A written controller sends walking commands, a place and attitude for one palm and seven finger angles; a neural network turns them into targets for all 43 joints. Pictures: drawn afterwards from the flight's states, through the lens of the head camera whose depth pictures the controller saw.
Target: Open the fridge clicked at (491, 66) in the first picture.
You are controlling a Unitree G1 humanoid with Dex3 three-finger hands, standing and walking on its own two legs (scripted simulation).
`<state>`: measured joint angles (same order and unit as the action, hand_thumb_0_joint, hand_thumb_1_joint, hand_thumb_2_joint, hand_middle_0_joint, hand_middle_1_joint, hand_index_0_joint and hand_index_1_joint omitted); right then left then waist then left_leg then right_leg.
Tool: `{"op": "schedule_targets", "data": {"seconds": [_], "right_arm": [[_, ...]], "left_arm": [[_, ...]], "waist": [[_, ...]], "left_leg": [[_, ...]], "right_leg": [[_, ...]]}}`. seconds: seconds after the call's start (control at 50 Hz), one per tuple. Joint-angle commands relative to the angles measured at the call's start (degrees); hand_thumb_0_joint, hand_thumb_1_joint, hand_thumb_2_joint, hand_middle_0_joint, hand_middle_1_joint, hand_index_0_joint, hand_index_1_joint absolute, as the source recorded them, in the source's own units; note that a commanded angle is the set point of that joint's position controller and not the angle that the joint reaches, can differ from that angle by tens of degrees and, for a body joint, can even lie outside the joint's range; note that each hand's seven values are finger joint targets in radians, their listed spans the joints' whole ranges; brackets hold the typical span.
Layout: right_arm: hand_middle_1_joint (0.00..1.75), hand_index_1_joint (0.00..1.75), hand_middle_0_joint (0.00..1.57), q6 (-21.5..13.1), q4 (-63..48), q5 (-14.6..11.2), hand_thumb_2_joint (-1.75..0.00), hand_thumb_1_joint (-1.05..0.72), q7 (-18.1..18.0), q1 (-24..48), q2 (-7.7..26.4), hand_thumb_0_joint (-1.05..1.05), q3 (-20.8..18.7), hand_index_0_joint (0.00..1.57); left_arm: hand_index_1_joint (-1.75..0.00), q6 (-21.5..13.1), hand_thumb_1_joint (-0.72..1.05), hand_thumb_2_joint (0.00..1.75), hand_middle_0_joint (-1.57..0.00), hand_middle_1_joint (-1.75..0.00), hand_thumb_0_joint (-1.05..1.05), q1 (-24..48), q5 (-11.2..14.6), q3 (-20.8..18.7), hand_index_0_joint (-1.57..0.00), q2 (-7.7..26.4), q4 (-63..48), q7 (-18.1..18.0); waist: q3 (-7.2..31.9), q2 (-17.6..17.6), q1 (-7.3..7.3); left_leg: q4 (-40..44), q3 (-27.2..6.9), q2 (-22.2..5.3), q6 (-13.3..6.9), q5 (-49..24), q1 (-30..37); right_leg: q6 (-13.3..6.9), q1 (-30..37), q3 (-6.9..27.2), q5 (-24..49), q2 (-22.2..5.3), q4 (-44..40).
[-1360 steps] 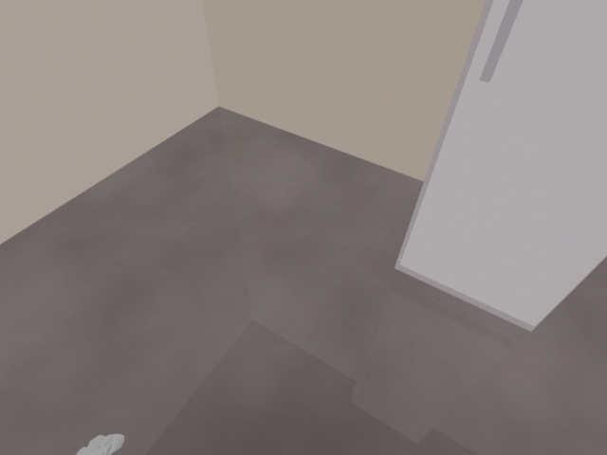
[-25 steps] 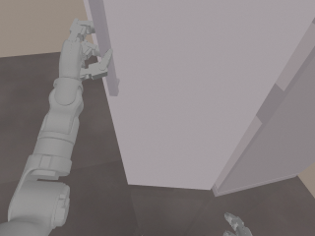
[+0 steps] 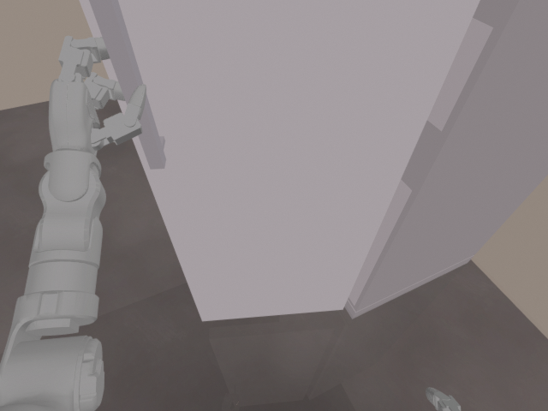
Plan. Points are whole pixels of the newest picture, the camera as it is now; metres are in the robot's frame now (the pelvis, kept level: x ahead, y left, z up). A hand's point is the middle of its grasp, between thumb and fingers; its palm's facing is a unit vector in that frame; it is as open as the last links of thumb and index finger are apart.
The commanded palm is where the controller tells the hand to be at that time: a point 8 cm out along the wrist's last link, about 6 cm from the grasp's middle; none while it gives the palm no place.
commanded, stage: stop walking and hold the door back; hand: left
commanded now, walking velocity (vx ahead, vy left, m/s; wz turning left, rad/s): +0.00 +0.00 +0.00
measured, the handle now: (135, 76) +0.48 +0.17 +0.25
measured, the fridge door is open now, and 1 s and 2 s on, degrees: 70 70 70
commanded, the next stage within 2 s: loosen the grip on the handle in 0.16 s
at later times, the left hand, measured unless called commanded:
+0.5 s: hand (114, 130) +0.38 +0.17 +0.24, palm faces +0.19 -0.96 -0.19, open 9.0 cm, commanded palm +0.37 +0.22 +0.23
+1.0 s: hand (106, 134) +0.40 +0.19 +0.22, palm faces +0.19 -0.97 -0.17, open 14.5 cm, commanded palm +0.36 +0.25 +0.23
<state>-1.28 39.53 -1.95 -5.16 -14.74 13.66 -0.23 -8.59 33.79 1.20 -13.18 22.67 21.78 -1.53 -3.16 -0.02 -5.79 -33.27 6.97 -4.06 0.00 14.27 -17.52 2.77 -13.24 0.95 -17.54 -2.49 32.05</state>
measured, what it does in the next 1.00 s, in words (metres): stands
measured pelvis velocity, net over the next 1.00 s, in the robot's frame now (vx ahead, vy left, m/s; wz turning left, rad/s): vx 0.00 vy -0.04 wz -0.04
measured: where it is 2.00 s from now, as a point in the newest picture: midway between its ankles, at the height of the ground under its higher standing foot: outside the picture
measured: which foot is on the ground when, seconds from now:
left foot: down 0.00-1.00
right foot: down 0.00-1.00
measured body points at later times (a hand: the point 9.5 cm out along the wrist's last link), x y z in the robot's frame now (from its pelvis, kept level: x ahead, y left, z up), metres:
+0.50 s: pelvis -0.02 -0.03 +0.00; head -0.03 -0.02 +0.45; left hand +0.37 +0.23 +0.25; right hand +0.13 -0.27 -0.09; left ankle +0.04 +0.12 -0.73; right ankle +0.00 -0.15 -0.73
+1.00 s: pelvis +0.00 -0.04 -0.01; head +0.02 -0.05 +0.44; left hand +0.38 +0.24 +0.23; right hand +0.11 -0.30 -0.11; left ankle +0.04 +0.11 -0.73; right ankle +0.00 -0.15 -0.73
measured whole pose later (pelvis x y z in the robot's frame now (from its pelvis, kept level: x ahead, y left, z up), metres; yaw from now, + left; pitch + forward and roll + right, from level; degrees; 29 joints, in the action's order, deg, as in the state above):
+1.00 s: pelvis +0.00 -0.04 -0.01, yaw -2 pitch +3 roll +0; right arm -8.4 38.8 -1.5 -4.2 -17.8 15.1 0.4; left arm -16.1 29.3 7.7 -21.8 25.8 26.6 9.6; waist 1.8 1.0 -0.9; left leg -35.7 -0.7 -2.7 2.1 15.5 -23.0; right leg -0.6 -20.2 1.5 -19.4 1.4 36.9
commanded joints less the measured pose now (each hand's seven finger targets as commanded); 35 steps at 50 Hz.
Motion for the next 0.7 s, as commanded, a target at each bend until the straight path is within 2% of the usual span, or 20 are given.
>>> {"op": "schedule_targets", "data": {"seconds": [0.0,0.04,0.1,0.22,0.24,0.26,0.28,0.3,0.32,0.34,0.36,0.4,0.46,0.48,0.54,0.6,0.62,0.64,0.66,0.68], "right_arm": [[0.30,0.30,0.20,-2.57,-8.24,0.40,-0.90,-0.90,-0.68,6.39,7.84,0.00,-1.81,0.20],[0.30,0.30,0.20,-3.01,-8.47,0.31,-0.90,-0.90,-0.47,7.11,7.49,0.00,-1.48,0.20],[0.30,0.30,0.20,-3.11,-8.14,0.40,-0.90,-0.90,-0.49,7.15,7.80,0.00,-1.46,0.20],[0.30,0.30,0.20,-2.74,-7.23,0.43,-0.90,-0.90,-0.81,7.26,6.87,0.00,-1.03,0.20],[0.30,0.30,0.20,-6.06,-7.93,2.24,-0.90,-0.90,1.47,6.74,7.69,0.00,-5.24,0.20],[0.30,0.30,0.20,-9.50,-6.61,1.98,-0.90,-0.90,2.37,2.16,6.56,0.00,-2.55,0.20],[0.30,0.30,0.20,-10.00,-7.51,-0.53,-0.90,-0.90,2.52,-2.22,8.55,0.00,-4.23,0.20],[0.30,0.30,0.20,-9.24,-6.99,-0.07,-0.90,-0.90,2.45,-1.04,7.02,0.00,-3.29,0.20],[0.30,0.30,0.20,-8.90,-6.59,0.55,-0.90,-0.90,2.21,0.79,8.63,0.00,-3.04,0.20],[0.30,0.30,0.20,-9.00,-7.46,1.01,-0.90,-0.90,2.15,1.97,8.17,0.00,-2.53,0.20],[0.30,0.30,0.20,-9.19,-7.99,0.85,-0.90,-0.90,2.34,2.98,7.43,0.00,-1.87,0.20],[0.30,0.30,0.20,-9.65,-7.59,0.67,-0.90,-0.90,2.88,1.71,7.51,0.00,-1.74,0.20],[0.30,0.30,0.20,-9.77,-7.83,0.39,-0.90,-0.90,2.95,1.60,8.48,0.00,-2.03,0.20],[0.30,0.30,0.20,-9.60,-7.52,0.30,-0.90,-0.90,2.74,1.52,8.80,0.00,-1.81,0.20],[0.30,0.30,0.20,-9.67,-7.03,-0.45,-0.90,-0.90,2.30,1.05,8.87,0.00,-1.41,0.20],[0.30,0.30,0.20,-10.13,-6.33,-0.44,-0.90,-0.90,1.78,-0.06,9.33,0.00,-1.60,0.20],[0.30,0.30,0.20,-10.18,-6.27,-0.52,-0.90,-0.90,1.67,0.13,9.24,0.00,-1.55,0.20],[0.30,0.30,0.20,-10.01,-7.65,-0.07,-0.90,-0.90,1.90,1.00,9.32,0.00,-2.28,0.20],[0.30,0.30,0.20,-9.71,-8.46,-0.11,-0.90,-0.90,1.81,3.07,8.97,0.00,-1.64,0.20],[0.30,0.30,0.20,-9.51,-8.22,-0.17,-0.90,-0.90,1.63,2.40,9.09,0.00,-1.85,0.20]], "left_arm": [[-1.40,-3.61,0.90,0.90,-0.45,-1.40,0.00,17.30,0.92,-6.81,-0.45,14.88,-13.22,-2.51],[-1.40,-3.97,0.90,0.90,-0.45,-1.40,0.00,20.73,1.16,-3.66,-0.45,11.16,-15.19,-2.04],[-1.40,-3.70,0.90,0.90,-0.45,-1.40,0.00,19.26,1.19,-3.11,-0.45,10.47,-13.80,-2.03],[-1.40,-2.69,0.90,0.90,-0.45,-1.40,0.00,23.23,1.14,-0.78,-0.45,9.26,-9.28,-2.14],[-1.40,-4.52,0.90,0.90,-0.45,-1.40,0.00,64.26,-6.47,-20.31,-0.45,38.88,-11.59,-0.83],[-1.40,-0.20,0.78,0.84,-0.45,-1.40,0.00,47.17,-6.07,-3.50,-0.45,12.82,11.46,2.65],[-1.40,-0.49,0.66,0.78,-0.45,-1.40,0.00,34.71,-0.33,-3.66,-0.45,10.40,1.94,3.60],[-1.40,-1.12,0.54,0.73,-0.45,-1.40,0.00,25.48,-0.27,-1.31,-0.45,2.10,3.54,5.40],[-1.40,-3.19,0.42,0.67,-0.45,-1.40,0.00,28.21,2.62,-6.06,-0.45,7.80,0.61,6.23],[-1.40,-4.45,0.30,0.61,-0.45,-1.40,0.00,28.00,3.84,-6.92,-0.45,9.28,-1.02,6.24],[-1.40,-6.07,0.17,0.55,-0.45,-1.40,0.00,30.63,3.60,-1.87,-0.45,5.08,-1.89,6.32],[-1.40,-9.77,-0.07,0.43,-0.45,-1.40,0.00,35.25,1.72,3.56,-0.45,1.92,0.57,5.81],[-1.38,-13.88,-0.43,0.26,-0.44,-1.38,0.00,35.46,-0.44,1.89,-0.44,7.39,3.92,4.61],[-1.37,-14.37,-0.55,0.20,-0.42,-1.37,0.00,36.43,-0.36,0.57,-0.42,9.51,5.88,4.49],[-1.32,-14.82,-0.55,0.20,-0.38,-1.32,0.00,39.67,1.51,2.40,-0.38,10.48,9.03,6.41],[-1.27,-15.47,-0.55,0.20,-0.34,-1.27,0.00,41.91,2.60,0.90,-0.34,13.71,9.07,8.05],[-1.25,-15.26,-0.55,0.20,-0.33,-1.25,0.00,40.72,2.93,0.89,-0.33,13.84,10.08,8.62],[-1.23,-15.84,-0.55,0.20,-0.32,-1.23,0.00,33.78,3.82,-9.91,-0.32,23.29,3.98,8.92],[-1.22,-15.32,-0.55,0.20,-0.30,-1.22,0.00,32.62,4.01,-8.03,-0.30,22.04,3.04,9.82],[-1.20,-15.17,-0.55,0.20,-0.29,-1.20,0.00,31.32,4.93,-10.10,-0.29,23.05,4.12,10.16]], "waist": [[19.56,2.01,5.51],[20.12,3.81,5.67],[19.56,3.49,5.99],[17.78,-0.77,5.55],[11.32,-9.51,8.37],[29.01,-7.95,-0.45],[32.50,4.99,3.97],[29.71,5.33,4.78],[29.46,10.09,5.93],[27.70,10.01,6.08],[23.38,7.46,4.55],[14.27,-1.07,1.26],[10.24,-3.66,1.20],[9.22,-1.84,1.38],[11.33,-0.62,1.08],[16.98,1.35,1.35],[17.00,1.55,1.75],[22.86,2.75,6.67],[22.86,4.05,6.24],[22.79,1.76,6.51]], "left_leg": [[4.79,-5.49,-4.42,-0.87,-18.07,9.65],[5.87,-7.21,-6.69,-1.96,-20.58,11.12],[5.95,-7.50,-7.30,-2.59,-20.90,10.55],[3.61,-4.35,-3.85,-0.82,-11.39,9.84],[4.29,-2.99,-2.97,-1.81,-10.43,6.97],[10.47,-7.76,1.11,-0.27,-21.87,13.75],[6.45,-5.94,0.32,2.61,-28.54,21.37],[4.72,-6.37,0.29,2.90,-29.11,21.63],[4.99,-5.99,0.99,2.55,-23.23,23.33],[5.09,-5.62,1.50,1.89,-17.62,21.24],[5.24,-5.28,1.92,1.10,-12.02,17.43],[5.53,-6.01,1.38,-0.27,-2.37,10.24],[6.25,-6.47,2.05,-0.83,9.73,4.42],[5.71,-5.92,2.58,-0.95,10.75,3.12],[3.95,-4.45,3.79,-0.89,11.60,1.72],[2.60,-4.95,4.15,-1.11,10.94,1.41],[1.83,-4.82,4.34,-1.17,10.60,0.25],[1.89,-5.22,4.38,-1.27,7.92,0.20],[1.92,-4.71,4.77,-1.56,6.94,-1.06],[1.75,-5.23,4.68,-1.74,6.31,-1.85]], "right_leg": [[-2.13,3.48,-0.38,19.87,-2.59,-2.62],[-1.27,2.33,-2.32,16.12,-0.08,-0.84],[-1.29,2.08,-2.05,14.73,0.43,-1.00],[-1.95,-0.69,1.23,14.63,-2.28,-5.87],[-5.04,-1.97,5.59,18.94,-2.14,-11.17],[-5.94,-2.69,-4.96,23.23,3.27,1.59],[-5.54,-3.68,-5.74,15.64,2.49,0.54],[-4.55,-6.57,-5.58,14.89,2.77,-0.52],[-4.24,-6.39,-4.47,14.12,2.40,-2.95],[-4.48,-5.54,-3.95,12.94,2.59,-3.85],[-4.38,-6.59,-3.80,10.64,2.79,-4.48],[-3.76,-10.80,-4.04,4.96,3.14,-5.13],[-3.53,-13.83,-2.87,-4.28,3.04,-5.16],[-3.59,-14.01,-2.30,-5.63,2.80,-5.52],[-3.52,-13.75,-0.32,-10.99,2.76,-6.85],[-3.59,-12.05,0.92,-11.60,2.69,-6.48],[-3.55,-11.73,1.69,-12.77,2.50,-6.77],[-3.96,-4.69,3.13,-12.74,1.74,-6.90],[-3.85,-2.91,3.98,-11.87,1.41,-6.82],[-3.83,-2.08,3.75,-11.52,1.42,-6.85]]}}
